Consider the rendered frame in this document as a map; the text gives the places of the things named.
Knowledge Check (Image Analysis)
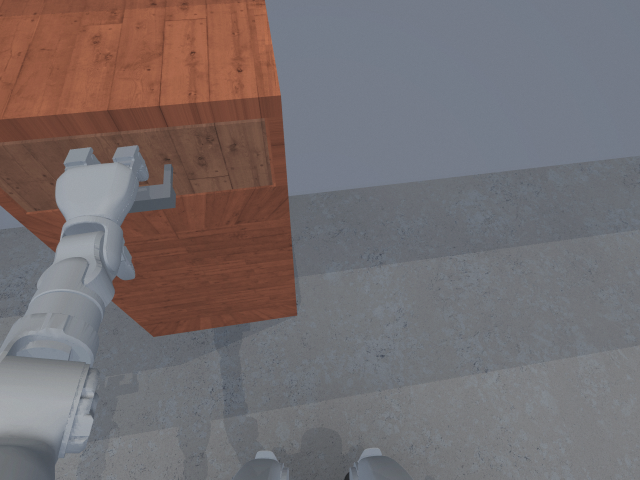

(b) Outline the cabinet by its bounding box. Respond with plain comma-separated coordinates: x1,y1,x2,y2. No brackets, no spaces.
0,0,297,337

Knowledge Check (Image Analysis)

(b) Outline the robot left upper arm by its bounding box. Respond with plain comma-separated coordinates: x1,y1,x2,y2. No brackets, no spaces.
0,355,100,480

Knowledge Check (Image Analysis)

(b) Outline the robot shin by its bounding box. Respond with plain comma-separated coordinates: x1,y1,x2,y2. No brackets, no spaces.
358,448,382,463
255,450,277,461

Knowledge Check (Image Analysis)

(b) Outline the left robot shin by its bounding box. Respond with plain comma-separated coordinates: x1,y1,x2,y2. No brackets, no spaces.
255,450,277,461

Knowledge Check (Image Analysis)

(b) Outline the right robot shin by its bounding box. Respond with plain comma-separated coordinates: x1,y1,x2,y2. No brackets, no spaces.
358,448,382,463

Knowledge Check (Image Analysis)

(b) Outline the handle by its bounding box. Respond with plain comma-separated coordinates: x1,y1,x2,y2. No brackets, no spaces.
129,164,176,213

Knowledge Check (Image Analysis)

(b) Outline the drawer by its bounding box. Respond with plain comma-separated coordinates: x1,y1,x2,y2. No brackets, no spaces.
0,118,273,212

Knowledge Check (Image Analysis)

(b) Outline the left robot forearm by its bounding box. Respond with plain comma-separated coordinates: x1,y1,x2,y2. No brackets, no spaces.
0,216,123,368

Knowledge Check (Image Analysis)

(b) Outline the robot left hand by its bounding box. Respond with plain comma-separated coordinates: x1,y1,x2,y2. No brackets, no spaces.
55,145,149,280

